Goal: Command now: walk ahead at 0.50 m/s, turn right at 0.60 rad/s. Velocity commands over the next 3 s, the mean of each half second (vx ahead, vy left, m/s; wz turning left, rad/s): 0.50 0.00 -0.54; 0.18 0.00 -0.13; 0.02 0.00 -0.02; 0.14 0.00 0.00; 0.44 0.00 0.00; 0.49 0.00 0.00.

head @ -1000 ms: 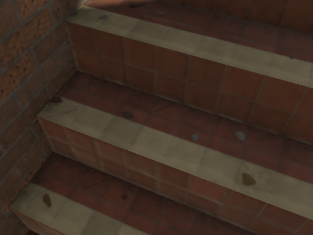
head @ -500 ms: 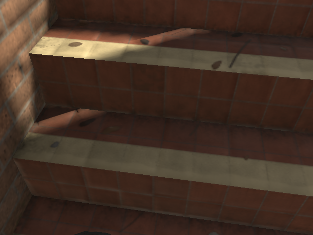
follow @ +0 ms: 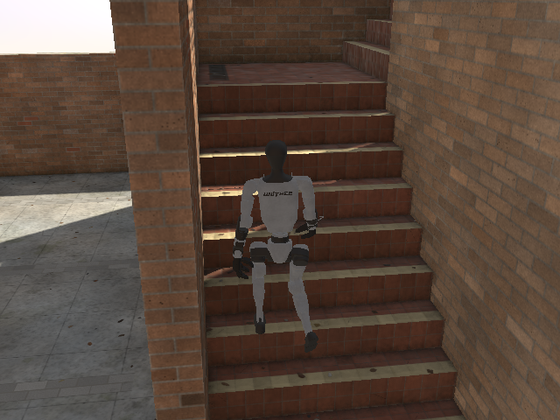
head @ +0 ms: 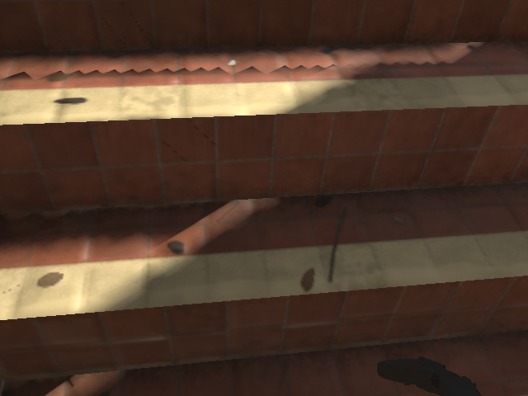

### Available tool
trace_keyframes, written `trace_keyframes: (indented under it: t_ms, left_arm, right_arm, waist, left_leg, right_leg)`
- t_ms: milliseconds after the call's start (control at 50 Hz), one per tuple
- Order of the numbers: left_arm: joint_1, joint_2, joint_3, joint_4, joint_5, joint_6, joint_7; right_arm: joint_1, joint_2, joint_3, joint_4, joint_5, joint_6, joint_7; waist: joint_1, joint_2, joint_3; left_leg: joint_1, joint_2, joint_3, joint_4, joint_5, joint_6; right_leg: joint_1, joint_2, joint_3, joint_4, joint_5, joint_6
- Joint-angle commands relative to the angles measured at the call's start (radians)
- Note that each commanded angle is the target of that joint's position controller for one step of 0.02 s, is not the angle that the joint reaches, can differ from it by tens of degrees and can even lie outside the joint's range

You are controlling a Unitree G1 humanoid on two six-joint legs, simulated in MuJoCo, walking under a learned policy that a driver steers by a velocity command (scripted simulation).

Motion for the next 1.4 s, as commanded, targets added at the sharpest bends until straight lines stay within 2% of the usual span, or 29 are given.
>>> trace_keyframes:
  t_ms: [20,60,100,140,180,240,380,440,460,500,540,560,600,620,660,700,720,740,840,920,960,980,1020,1080,1100,1120,1160,1240,1400]
  left_arm:
    - [-0.101,-0.053,-0.009,-0.092,-0.018,0.004,0.037]
    - [-0.069,-0.117,-0.035,-0.111,-0.028,0.042,0.036]
    - [-0.111,-0.115,-0.059,-0.171,-0.044,0.062,0.034]
    - [-0.180,-0.084,-0.062,-0.222,-0.053,0.061,0.027]
    - [-0.195,-0.056,-0.055,-0.214,-0.058,0.078,0.015]
    - [-0.311,-0.055,-0.070,-0.255,-0.037,0.074,0.044]
    - [-0.533,-0.035,-0.096,-0.415,-0.036,0.135,0.052]
    - [-0.738,-0.047,-0.116,-0.478,-0.013,0.199,0.037]
    - [-0.683,-0.096,-0.129,-0.466,0.001,0.217,0.017]
    - [-0.603,-0.079,-0.119,-0.494,-0.027,0.206,-0.009]
    - [-0.440,0.020,-0.082,-0.450,-0.048,0.171,0.039]
    - [-0.146,0.111,-0.058,-0.340,-0.037,0.169,0.058]
    - [0.258,0.260,0.011,-0.219,0.044,0.184,0.056]
    - [0.299,0.279,0.041,-0.151,0.056,0.135,0.061]
    - [0.084,0.133,0.009,-0.090,0.010,0.072,0.048]
    - [-0.109,-0.040,-0.045,-0.071,0.038,0.055,0.024]
    - [-0.196,-0.074,-0.055,-0.104,0.034,0.052,0.022]
    - [-0.251,-0.063,-0.054,-0.125,0.021,0.052,0.022]
    - [-0.156,0.058,-0.061,-0.151,0.091,0.027,0.046]
    - [0.098,0.126,-0.066,-0.149,0.073,0.028,0.046]
    - [0.084,0.142,-0.061,-0.170,0.045,0.016,0.038]
    - [0.204,0.034,-0.041,-0.057,-0.046,-0.003,0.167]
    - [0.158,0.083,-0.036,-0.043,-0.056,-0.003,0.240]
    - [0.144,0.135,-0.008,-0.069,-0.064,0.015,0.194]
    - [0.143,0.046,-0.013,-0.126,-0.052,0.035,0.156]
    - [0.183,0.023,-0.015,-0.118,-0.052,0.060,0.128]
    - [0.047,0.018,-0.006,-0.170,-0.020,0.115,0.104]
    - [0.072,-0.050,-0.018,-0.223,0.018,0.117,0.141]
    - [0.024,-0.006,-0.007,-0.294,-0.011,0.101,0.154]
  right_arm:
    - [0.279,-0.091,-0.055,0.207,0.017,0.008,0.000]
    - [0.164,0.062,-0.007,0.240,0.015,-0.002,0.004]
    - [0.185,0.080,-0.004,0.268,-0.035,-0.043,-0.009]
    - [0.135,-0.001,-0.023,0.223,-0.068,-0.073,-0.004]
    - [0.216,-0.039,-0.015,0.232,-0.074,-0.065,0.005]
    - [0.540,-0.030,0.017,0.343,-0.110,-0.056,0.019]
    - [0.641,-0.047,0.027,0.399,-0.142,-0.050,0.044]
    - [0.633,-0.053,0.018,0.395,-0.096,-0.032,0.083]
    - [0.586,-0.079,0.014,0.383,-0.047,-0.035,0.094]
    - [0.663,-0.222,-0.014,0.399,-0.011,-0.070,0.109]
    - [0.661,-0.302,-0.057,0.377,0.008,-0.095,0.110]
    - [0.669,-0.247,-0.059,0.341,-0.094,-0.087,0.126]
    - [0.628,-0.197,-0.105,0.308,-0.019,-0.046,0.178]
    - [0.591,-0.185,-0.139,0.326,0.022,-0.046,0.150]
    - [0.425,-0.078,-0.117,0.267,-0.003,-0.062,0.092]
    - [0.440,0.048,-0.063,0.236,-0.010,-0.034,0.043]
    - [0.481,0.029,-0.067,0.250,0.002,-0.012,0.053]
    - [0.486,0.009,-0.070,0.246,0.028,-0.002,0.065]
    - [0.313,-0.092,-0.054,0.106,0.053,0.002,0.056]
    - [0.228,-0.193,-0.049,0.036,0.033,0.020,0.011]
    - [0.183,-0.143,-0.026,-0.010,0.004,0.025,-0.005]
    - [0.052,0.063,-0.012,-0.035,0.051,0.054,-0.105]
    - [0.069,0.082,0.024,-0.084,0.100,0.069,-0.150]
    - [0.377,0.000,-0.015,0.032,0.080,0.041,-0.136]
    - [0.416,-0.095,-0.041,0.032,0.057,0.030,-0.136]
    - [0.401,-0.135,-0.064,0.034,0.040,0.051,-0.143]
    - [0.198,-0.170,-0.090,0.012,0.003,0.083,-0.151]
    - [0.117,-0.065,-0.083,0.117,0.013,0.034,-0.117]
    - [0.188,-0.095,-0.097,0.109,0.008,0.002,-0.137]
  waist:
    - [-0.019,0.077,0.074]
    - [0.079,0.051,0.080]
    - [0.115,0.024,0.066]
    - [0.120,0.053,0.061]
    - [0.097,0.154,0.099]
    - [-0.024,0.095,0.166]
    - [-0.044,0.087,0.160]
    - [-0.059,0.072,0.178]
    - [0.002,0.111,0.157]
    - [0.088,0.244,0.032]
    - [0.148,0.392,-0.087]
    - [0.167,0.195,-0.308]
    - [0.285,-0.125,-0.328]
    - [0.267,-0.046,-0.149]
    - [0.125,0.025,0.031]
    - [-0.034,0.121,0.104]
    - [-0.070,0.089,0.137]
    - [-0.103,0.005,0.148]
    - [-0.082,0.062,0.122]
    - [0.027,-0.025,0.150]
    - [0.035,-0.006,0.154]
    - [0.079,0.016,0.161]
    - [0.007,-0.089,0.174]
    - [-0.045,-0.207,0.001]
    - [-0.024,0.077,-0.030]
    - [-0.016,0.247,-0.088]
    - [-0.008,0.274,0.065]
    - [0.071,0.037,0.228]
    - [0.038,0.196,0.153]
  left_leg:
    - [0.458,0.277,-0.677,-0.817,-0.347,0.214]
    - [0.412,0.230,-0.476,-0.853,-0.084,0.144]
    - [0.430,0.164,-0.197,-0.909,0.095,0.099]
    - [0.373,0.103,0.010,-1.017,0.161,0.101]
    - [0.425,0.169,-0.021,-1.093,0.101,0.134]
    - [0.890,0.262,-0.122,-1.063,0.067,0.186]
    - [0.908,0.260,0.007,-1.221,0.211,0.199]
    - [0.824,0.303,0.084,-1.371,0.457,0.216]
    - [0.724,0.290,0.164,-1.355,0.698,0.232]
    - [0.845,0.312,0.200,-1.125,2.011,0.255]
    - [1.056,0.305,0.131,-0.965,2.375,0.192]
    - [0.770,0.268,0.078,-0.638,2.138,0.142]
    - [0.260,-0.054,-0.141,0.279,0.541,0.061]
    - [0.055,-0.111,-0.368,0.721,0.517,0.075]
    - [-0.175,-0.090,-0.388,0.903,0.530,0.129]
    - [-0.237,-0.046,-0.377,0.837,0.567,0.182]
    - [-0.235,-0.032,-0.342,0.910,0.519,0.173]
    - [-0.245,-0.053,-0.274,1.083,0.333,0.164]
    - [-0.219,-0.058,-0.147,0.995,0.437,0.092]
    - [-0.533,0.004,-0.194,0.853,0.297,-0.059]
    - [-0.630,0.073,-0.166,0.524,0.268,-0.083]
    - [-0.287,0.029,0.059,0.599,0.043,-0.062]
    - [0.020,0.038,0.013,0.279,-0.199,0.008]
    - [0.409,-0.106,0.019,-0.112,-0.002,0.069]
    - [0.486,0.042,-0.331,-0.264,0.224,0.131]
    - [0.542,0.125,-0.593,-0.511,-0.112,0.187]
    - [0.257,0.171,-0.781,-0.829,-0.691,0.250]
    - [0.102,0.124,-0.380,-0.523,-0.266,0.170]
    - [0.353,0.178,-0.403,-0.497,0.203,0.178]
  right_leg:
    - [-0.579,-0.064,0.016,0.571,0.063,-0.101]
    - [-0.625,-0.085,0.016,0.623,0.048,-0.145]
    - [-0.651,-0.121,-0.064,0.541,0.043,-0.149]
    - [-0.551,-0.131,-0.180,0.427,-0.009,-0.116]
    - [-0.627,-0.127,-0.177,0.714,-0.063,-0.127]
    - [-1.143,-0.077,-0.053,0.800,-0.117,-0.190]
    - [-1.116,-0.184,-0.174,0.517,0.020,-0.173]
    - [-0.856,-0.252,-0.320,0.271,-0.217,-0.138]
    - [-0.630,-0.223,-0.429,0.206,-0.243,-0.121]
    - [-0.360,-0.087,-0.514,0.082,-0.344,-0.058]
    - [-0.089,0.019,-0.497,-0.350,-0.428,-0.050]
    - [0.352,-0.080,-0.168,-0.303,0.118,-0.156]
    - [0.587,-0.395,0.569,-0.997,0.050,-0.301]
    - [0.480,-0.420,0.604,-1.046,-0.055,-0.231]
    - [0.303,-0.357,0.406,-0.978,-0.297,-0.139]
    - [0.158,-0.307,0.176,-1.024,-0.359,-0.068]
    - [0.084,-0.299,0.093,-1.079,-0.300,-0.056]
    - [0.056,-0.289,-0.003,-1.144,-0.240,-0.069]
    - [-0.011,-0.200,-0.257,-1.161,-0.255,0.044]
    - [0.424,-0.357,-0.062,-1.219,-0.212,-0.071]
    - [0.663,-0.411,-0.053,-1.254,-0.262,-0.070]
    - [0.460,-0.433,-0.099,-1.347,0.012,-0.090]
    - [0.406,-0.376,-0.238,-1.356,0.380,-0.039]
    - [0.567,-0.311,-0.347,-1.090,1.087,0.014]
    - [0.425,-0.260,-0.341,-0.955,0.819,0.075]
    - [0.370,-0.209,-0.293,-0.856,0.328,0.090]
    - [0.286,-0.140,-0.188,-0.453,-0.147,0.072]
    - [0.139,-0.105,-0.209,-0.054,-0.218,0.107]
    - [0.030,-0.122,-0.183,-0.144,-0.218,0.091]
Next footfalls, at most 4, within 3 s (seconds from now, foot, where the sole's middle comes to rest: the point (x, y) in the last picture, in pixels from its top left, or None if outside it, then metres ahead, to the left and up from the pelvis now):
0.54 right None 0.39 -0.17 -0.44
1.06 left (259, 261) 0.59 0.03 -0.24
1.62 right None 0.42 -0.17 -0.44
2.26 left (246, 235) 0.64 0.05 -0.23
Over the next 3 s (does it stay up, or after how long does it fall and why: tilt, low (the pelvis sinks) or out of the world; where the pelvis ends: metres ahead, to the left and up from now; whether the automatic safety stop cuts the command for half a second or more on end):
stays up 0.46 -0.13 0.32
